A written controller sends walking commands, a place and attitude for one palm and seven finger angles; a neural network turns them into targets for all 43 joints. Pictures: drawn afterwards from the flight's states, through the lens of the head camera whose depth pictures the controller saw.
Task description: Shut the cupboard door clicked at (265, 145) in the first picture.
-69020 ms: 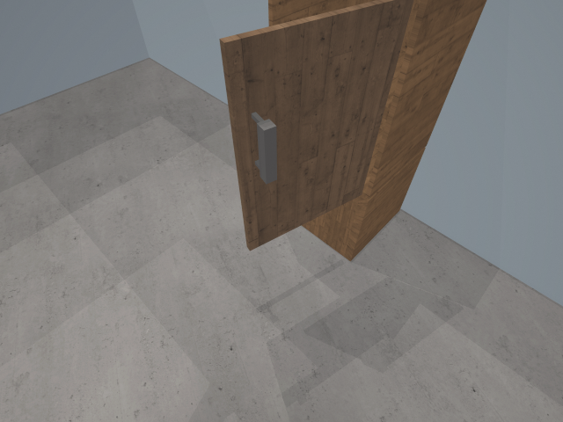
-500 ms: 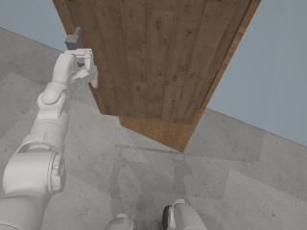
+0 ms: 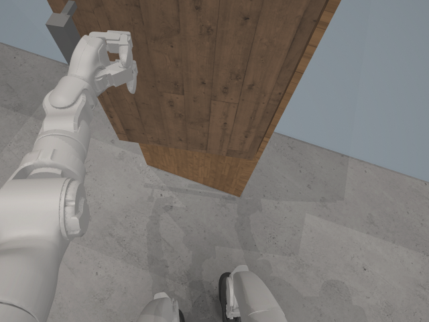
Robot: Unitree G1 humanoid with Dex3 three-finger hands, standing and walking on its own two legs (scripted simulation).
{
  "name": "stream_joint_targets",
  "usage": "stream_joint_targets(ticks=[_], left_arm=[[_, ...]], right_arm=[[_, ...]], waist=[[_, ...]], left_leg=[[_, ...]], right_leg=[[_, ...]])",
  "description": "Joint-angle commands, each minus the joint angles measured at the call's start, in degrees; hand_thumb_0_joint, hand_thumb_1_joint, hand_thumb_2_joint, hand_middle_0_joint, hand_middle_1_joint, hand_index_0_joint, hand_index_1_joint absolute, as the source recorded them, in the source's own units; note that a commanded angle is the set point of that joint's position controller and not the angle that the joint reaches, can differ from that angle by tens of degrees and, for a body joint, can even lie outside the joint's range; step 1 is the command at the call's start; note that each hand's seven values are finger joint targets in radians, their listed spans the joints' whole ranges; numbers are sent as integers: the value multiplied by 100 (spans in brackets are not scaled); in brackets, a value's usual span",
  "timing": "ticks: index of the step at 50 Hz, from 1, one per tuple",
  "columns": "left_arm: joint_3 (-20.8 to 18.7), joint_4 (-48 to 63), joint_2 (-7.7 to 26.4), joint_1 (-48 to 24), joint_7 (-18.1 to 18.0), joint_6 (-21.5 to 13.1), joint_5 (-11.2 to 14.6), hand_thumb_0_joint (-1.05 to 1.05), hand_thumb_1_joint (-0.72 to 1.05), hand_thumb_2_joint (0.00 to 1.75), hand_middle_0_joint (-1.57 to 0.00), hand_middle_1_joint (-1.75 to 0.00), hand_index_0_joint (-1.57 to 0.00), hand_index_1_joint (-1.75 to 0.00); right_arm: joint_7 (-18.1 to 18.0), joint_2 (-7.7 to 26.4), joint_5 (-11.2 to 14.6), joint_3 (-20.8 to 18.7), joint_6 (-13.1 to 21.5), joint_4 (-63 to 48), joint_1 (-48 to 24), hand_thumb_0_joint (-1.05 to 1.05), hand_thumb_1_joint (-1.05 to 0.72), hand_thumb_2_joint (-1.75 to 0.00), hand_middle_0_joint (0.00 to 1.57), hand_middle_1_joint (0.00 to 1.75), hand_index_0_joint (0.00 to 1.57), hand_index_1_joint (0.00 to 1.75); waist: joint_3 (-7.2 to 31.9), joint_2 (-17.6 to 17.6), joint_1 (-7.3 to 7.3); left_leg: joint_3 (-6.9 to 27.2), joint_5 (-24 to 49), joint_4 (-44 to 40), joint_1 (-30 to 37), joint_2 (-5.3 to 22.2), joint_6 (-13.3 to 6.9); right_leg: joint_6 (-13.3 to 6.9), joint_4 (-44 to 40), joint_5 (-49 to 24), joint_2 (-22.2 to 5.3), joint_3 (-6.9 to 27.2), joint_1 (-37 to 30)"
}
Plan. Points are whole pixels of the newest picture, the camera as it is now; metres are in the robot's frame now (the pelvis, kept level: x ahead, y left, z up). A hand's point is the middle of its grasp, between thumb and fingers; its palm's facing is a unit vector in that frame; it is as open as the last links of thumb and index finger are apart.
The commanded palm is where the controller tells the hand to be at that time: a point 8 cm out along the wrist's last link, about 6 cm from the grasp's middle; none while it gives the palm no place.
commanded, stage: push the door shut along its arc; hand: left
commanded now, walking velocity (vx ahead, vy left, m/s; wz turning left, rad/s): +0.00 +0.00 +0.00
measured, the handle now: (81, 47) +0.60 +0.17 +0.10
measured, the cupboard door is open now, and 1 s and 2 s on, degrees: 11 0 0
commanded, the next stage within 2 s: pull the fist back off the door in 0.68 s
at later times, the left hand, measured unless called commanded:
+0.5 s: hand (134, 55) +0.56 +0.07 +0.11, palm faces -0.43 -0.90 -0.01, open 2.9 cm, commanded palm +0.59 +0.11 +0.10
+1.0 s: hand (162, 39) +0.60 +0.02 +0.10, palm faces +0.02 -1.00 +0.05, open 3.1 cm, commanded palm +0.57 +0.07 +0.10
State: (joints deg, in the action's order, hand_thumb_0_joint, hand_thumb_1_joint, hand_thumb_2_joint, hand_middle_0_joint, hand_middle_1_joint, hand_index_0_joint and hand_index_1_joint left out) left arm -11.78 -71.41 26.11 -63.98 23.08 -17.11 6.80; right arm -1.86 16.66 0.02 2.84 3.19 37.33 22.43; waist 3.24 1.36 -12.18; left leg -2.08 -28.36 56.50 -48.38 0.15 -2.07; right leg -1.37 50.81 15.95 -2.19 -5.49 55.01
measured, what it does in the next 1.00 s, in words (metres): stands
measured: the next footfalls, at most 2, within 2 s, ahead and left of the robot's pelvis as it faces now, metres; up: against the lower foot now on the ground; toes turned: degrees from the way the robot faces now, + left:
none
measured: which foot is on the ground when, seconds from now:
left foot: down 0.00-1.00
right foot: down 0.00-1.00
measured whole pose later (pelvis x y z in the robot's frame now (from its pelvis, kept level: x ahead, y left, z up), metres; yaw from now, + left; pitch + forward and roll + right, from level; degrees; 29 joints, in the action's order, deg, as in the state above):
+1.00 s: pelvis +0.00 -0.01 -0.03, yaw +0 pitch +28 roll -2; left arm -18.5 -76.4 19.4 -78.2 -9.9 -17.6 -2.2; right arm 4.1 14.2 -7.0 2.2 3.9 36.9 25.3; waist 6.3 3.4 -15.9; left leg -0.6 -31.2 63.9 -60.8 1.1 -1.2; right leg -2.1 57.1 18.2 -1.7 -6.7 67.0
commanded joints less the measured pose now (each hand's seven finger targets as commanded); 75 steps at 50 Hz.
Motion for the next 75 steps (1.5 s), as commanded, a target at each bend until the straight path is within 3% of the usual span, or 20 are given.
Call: stream_joint_targets(ticks=[1,9,13,15,19,23,26,30,39,40,42,44,47,51,56,59,64,67,70,75], left_arm=[[-676,1089,1634,-3173,-42,-290,39,0,90,90,-130,-150,-130,-150],[-757,1128,1805,-2985,81,-221,-121,0,90,90,-130,-150,-130,-150],[-335,1177,1292,-3232,240,-57,-74,0,90,90,-130,-150,-130,-150],[-439,1252,1483,-3601,296,-31,-51,0,90,90,-130,-150,-130,-150],[-131,1142,1083,-3855,388,36,32,0,90,90,-130,-150,-130,-150],[-112,1035,1179,-4221,416,37,7,0,90,90,-130,-150,-130,-150],[133,859,860,-4508,436,25,5,0,90,90,-130,-150,-130,-150],[429,1001,457,-4877,410,-29,-17,0,90,90,-130,-150,-130,-150],[690,646,-73,-5306,245,214,-60,0,90,90,-130,-150,-130,-150],[-588,596,359,-5447,-960,269,223,0,90,90,-130,-150,-130,-150],[-242,222,-272,-4907,-1978,343,-69,0,90,90,-130,-150,-130,-150],[-740,324,22,-4807,-2721,127,-249,0,90,90,-130,-150,-130,-150],[-666,838,83,-4670,-3663,-514,-1023,0,90,90,-130,-150,-130,-150],[-440,1151,650,-4243,-3570,-877,-1775,0,90,90,-130,-150,-130,-150],[-806,1167,809,-3847,-3010,-373,-988,0,90,90,-130,-150,-130,-150],[-890,1544,597,-3638,-2938,-582,-577,0,90,90,-130,-150,-130,-150],[-342,1026,-186,-2296,-2940,-1059,-749,0,90,90,-130,-150,-130,-150],[-207,591,-345,-1517,-2839,-853,-782,0,90,90,-130,-150,-130,-150],[29,820,-711,-1645,-2753,-736,-558,0,90,90,-130,-150,-130,-150],[0,2292,-708,-2593,-2967,-1411,-308,0,90,90,-130,-150,-130,-150]], right_arm=[[-86,1083,0,-378,62,-317,1107,0,-90,-90,20,30,20,30],[-90,1044,-35,-414,-71,-487,1229,0,-90,-90,20,30,20,30],[-88,1054,-40,-470,-126,-385,1255,0,-90,-90,20,30,20,30],[-120,1075,-53,-478,-125,-291,1318,0,-90,-90,20,30,20,30],[-154,1045,-64,-438,-96,-215,1309,0,-90,-90,20,30,20,30],[-164,1077,-102,-427,-39,-86,1267,0,-90,-90,20,30,20,30],[-176,1076,-104,-420,15,36,1223,0,-90,-90,20,30,20,30],[-153,1079,-139,-452,95,164,1214,0,-90,-90,20,30,20,30],[-164,1068,-172,-420,145,355,1197,0,-90,-90,20,30,20,30],[-79,974,-326,-376,195,138,1518,0,-90,-90,20,30,20,30],[161,895,-397,-363,152,101,1507,0,-90,-90,20,30,20,30],[322,920,-566,-399,133,-26,1699,0,-90,-90,20,30,20,30],[612,817,-741,-465,123,-136,1765,0,-90,-90,20,30,20,30],[741,863,-656,-574,-53,-160,1901,0,-90,-90,20,30,20,30],[549,821,-331,-565,-291,-410,1667,0,-90,-90,20,30,20,30],[476,771,-292,-552,-230,-458,1574,0,-90,-90,20,30,20,30],[549,743,-317,-587,-108,-276,1523,0,-90,-90,20,30,20,30],[568,814,-245,-625,-168,-307,1379,0,-90,-90,20,30,20,30],[523,805,-161,-618,-197,-395,1174,0,-90,-90,20,30,20,30],[423,695,-229,-669,-76,-397,932,0,-90,-90,20,30,20,30]], waist=[[2992,302,-200],[3306,389,-193],[3298,434,-361],[3406,566,-427],[3186,670,-572],[3103,636,-678],[2933,901,-813],[3284,1301,-891],[3042,1141,-1117],[3155,1476,-884],[2985,1115,-932],[3240,511,-896],[4062,949,-654],[4298,832,-505],[4040,287,-293],[3830,103,-200],[2758,-98,-138],[2329,-306,-9],[2068,-145,8],[2908,132,33]], left_leg=[[553,1883,-760,799,-43,50],[420,2420,-556,684,-45,41],[453,2427,-527,974,-5,48],[489,2544,-497,1130,7,51],[534,2537,-501,1216,-11,34],[548,2240,-427,1092,-6,30],[628,2205,-341,1247,27,41],[908,2763,-206,2002,132,96],[1013,2502,-128,1874,135,35],[1068,2194,-99,1318,144,235],[1144,1989,-120,975,166,251],[1019,2084,-49,658,97,198],[762,2536,154,667,22,231],[520,2641,-39,618,-22,175],[257,1551,-670,74,-152,85],[231,1442,-897,312,-145,68],[167,1306,-1027,386,-113,64],[60,958,-1149,233,-157,72],[60,798,-1280,447,-192,73],[177,1137,-1183,1042,-166,80]], right_leg=[[-45,-293,-1234,247,451,-2258],[-38,-132,-1955,272,469,-2511],[4,-219,-1875,287,445,-2191],[-12,-208,-1922,301,425,-2134],[-49,-228,-1821,317,353,-1889],[-39,-245,-1530,323,361,-1721],[-53,-184,-1299,322,297,-1219],[-56,-16,-1145,327,194,-456],[-72,139,-781,354,39,96],[-29,99,-743,296,159,-13],[35,144,-716,259,148,-98],[80,140,-967,272,173,-663],[73,301,-1544,233,308,-1015],[40,206,-2100,217,441,-1944],[61,-385,-1880,248,628,-3348],[59,-570,-1764,274,615,-3462],[51,-700,-1404,284,525,-2898],[31,-887,-978,256,564,-2854],[17,-1035,-686,234,560,-2702],[48,-789,-1009,233,574,-2855]])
